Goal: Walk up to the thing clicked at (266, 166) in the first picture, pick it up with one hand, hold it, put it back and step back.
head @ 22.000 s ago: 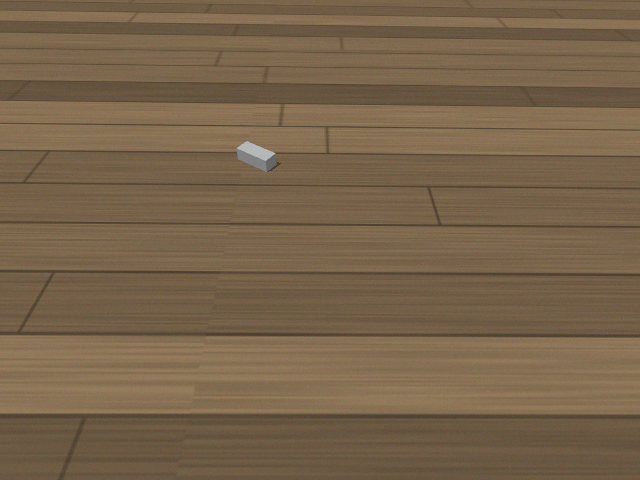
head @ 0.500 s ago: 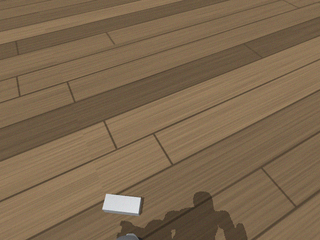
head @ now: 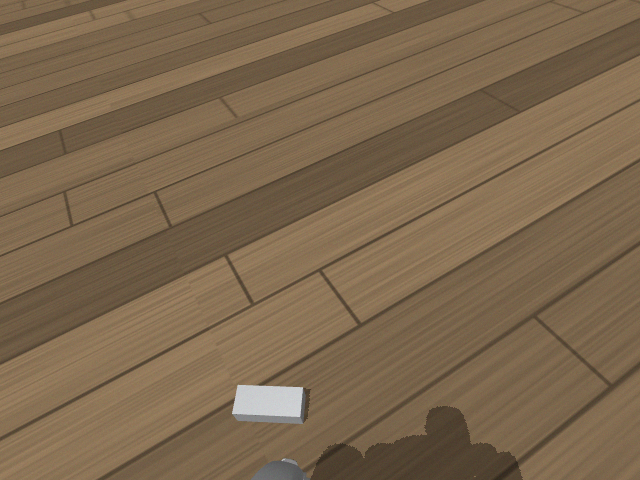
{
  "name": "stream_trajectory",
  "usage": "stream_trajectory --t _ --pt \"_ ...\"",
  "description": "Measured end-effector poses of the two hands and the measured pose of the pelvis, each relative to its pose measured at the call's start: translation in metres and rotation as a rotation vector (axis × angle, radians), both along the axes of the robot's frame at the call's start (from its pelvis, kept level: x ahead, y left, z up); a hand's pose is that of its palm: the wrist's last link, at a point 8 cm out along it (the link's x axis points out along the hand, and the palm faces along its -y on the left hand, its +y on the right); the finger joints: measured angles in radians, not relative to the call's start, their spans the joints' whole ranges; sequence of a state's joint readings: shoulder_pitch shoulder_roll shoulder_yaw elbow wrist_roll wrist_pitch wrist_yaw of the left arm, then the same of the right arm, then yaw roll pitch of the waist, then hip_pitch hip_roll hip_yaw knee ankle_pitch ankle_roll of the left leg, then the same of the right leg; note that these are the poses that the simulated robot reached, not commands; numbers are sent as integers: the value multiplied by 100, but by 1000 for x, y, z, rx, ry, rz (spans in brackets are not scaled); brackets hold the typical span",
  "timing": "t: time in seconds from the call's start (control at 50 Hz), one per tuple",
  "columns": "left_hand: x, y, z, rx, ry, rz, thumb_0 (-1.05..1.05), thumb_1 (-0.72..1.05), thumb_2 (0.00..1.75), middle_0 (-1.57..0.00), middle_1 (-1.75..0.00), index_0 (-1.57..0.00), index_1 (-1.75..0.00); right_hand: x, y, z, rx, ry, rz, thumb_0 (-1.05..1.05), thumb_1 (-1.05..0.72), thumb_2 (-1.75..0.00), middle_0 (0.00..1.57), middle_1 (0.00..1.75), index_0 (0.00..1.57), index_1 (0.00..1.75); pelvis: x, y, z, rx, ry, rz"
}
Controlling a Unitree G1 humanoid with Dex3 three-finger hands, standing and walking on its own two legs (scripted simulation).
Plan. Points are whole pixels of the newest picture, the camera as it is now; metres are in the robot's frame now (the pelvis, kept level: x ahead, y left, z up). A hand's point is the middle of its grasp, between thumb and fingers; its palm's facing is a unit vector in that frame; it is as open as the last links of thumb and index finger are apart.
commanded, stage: walk up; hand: left
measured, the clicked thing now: (270, 404) +0.45 +0.23 -0.73
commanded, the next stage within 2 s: stand in 1.00 s
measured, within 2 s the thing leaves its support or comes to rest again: neither
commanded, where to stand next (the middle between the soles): +0.09 +0.02 m, yaw -1 degrees
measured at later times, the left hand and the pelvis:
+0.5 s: hand out of the picture +0.11 +0.29 -0.15, palm faces +0.01 -0.95 -0.32, open 7.4 cm; pelvis +0.05 +0.03 +0.01, yaw +1 degrees
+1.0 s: hand out of the picture +0.13 +0.28 -0.14, palm faces +0.10 -0.92 -0.37, open 7.4 cm; pelvis +0.00 +0.01 -0.02, yaw +4 degrees
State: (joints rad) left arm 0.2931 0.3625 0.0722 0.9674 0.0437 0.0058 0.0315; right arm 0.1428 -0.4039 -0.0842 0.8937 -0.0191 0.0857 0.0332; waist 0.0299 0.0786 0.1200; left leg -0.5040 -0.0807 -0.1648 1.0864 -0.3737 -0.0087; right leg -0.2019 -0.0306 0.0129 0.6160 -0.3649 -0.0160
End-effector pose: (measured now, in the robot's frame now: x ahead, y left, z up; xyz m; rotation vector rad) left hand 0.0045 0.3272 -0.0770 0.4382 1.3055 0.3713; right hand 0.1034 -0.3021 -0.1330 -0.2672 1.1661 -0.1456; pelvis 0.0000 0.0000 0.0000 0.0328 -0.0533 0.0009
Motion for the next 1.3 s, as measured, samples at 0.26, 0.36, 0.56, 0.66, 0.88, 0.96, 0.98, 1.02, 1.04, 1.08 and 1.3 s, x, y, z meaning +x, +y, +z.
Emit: stream_trajectory --t 0.26,0.36,0.56,0.66,0.88,0.96,0.98,1.02,1.04,1.08,1.3 --pt "-5 34 -33 -135 -30 11 1 90 89 -20 -30 -21 -30 -24 13 39 -147 -8 46 1 -90 -90 21 30 21 30 14 34 -2 7 -17 46" --pt "37 25 -37 -206 -89 -39 1 90 89 -20 -30 -20 -30 -18 17 63 -170 -58 29 0 -90 -90 21 30 21 30 30 35 8 -21 -28 47" --pt "117 1 -34 -167 -151 -84 1 90 89 -20 -30 -21 -30 9 4 35 -134 -3 -8 0 -90 -90 21 30 21 30 53 18 -2 -9 -36 15" --pt "140 -12 -29 -94 -148 -115 1 90 89 -20 -30 -21 -30 34 0 -10 -65 19 -20 0 -90 -90 21 30 21 30 50 5 -18 -18 -21 15" --pt "143 -24 -12 -70 -300 -122 1 90 89 -20 -31 -21 -30 -6 2 -22 -60 111 65 0 -90 -90 21 30 21 30 15 2 -19 -9 12 65" --pt "122 -15 -23 -109 -340 -92 1 90 89 -20 -31 -21 -30 -37 -6 -7 -111 123 72 0 -90 -90 21 30 21 30 4 5 -23 -12 -7 103" --pt "114 -11 -27 -119 -341 -79 1 90 89 -21 -31 -21 -30 -46 -7 -2 -126 126 63 0 -90 -90 21 30 21 30 -1 6 -23 0 -20 96" --pt "94 -6 -34 -140 -313 -51 1 90 89 -20 -31 -21 -30 -67 -10 12 -151 125 36 0 -90 -90 21 30 21 30 -7 10 -19 10 -35 68" --pt "83 -5 -36 -154 -287 -33 1 90 89 -20 -30 -21 -30 -77 -10 18 -163 124 25 0 -90 -90 21 30 21 30 -8 12 -15 -8 -32 73" --pt "62 -3 -35 -181 -247 6 1 90 89 -20 -30 -21 -30 -96 -11 31 -185 146 7 0 -90 -90 21 30 21 30 -9 14 -4 -42 -29 103" --pt "-29 -6 -41 -170 -11 74 1 90 89 -20 -30 -20 -30 -62 -9 41 -156 75 32 0 -90 -90 21 30 21 30 -22 1 6 -41 1 64"
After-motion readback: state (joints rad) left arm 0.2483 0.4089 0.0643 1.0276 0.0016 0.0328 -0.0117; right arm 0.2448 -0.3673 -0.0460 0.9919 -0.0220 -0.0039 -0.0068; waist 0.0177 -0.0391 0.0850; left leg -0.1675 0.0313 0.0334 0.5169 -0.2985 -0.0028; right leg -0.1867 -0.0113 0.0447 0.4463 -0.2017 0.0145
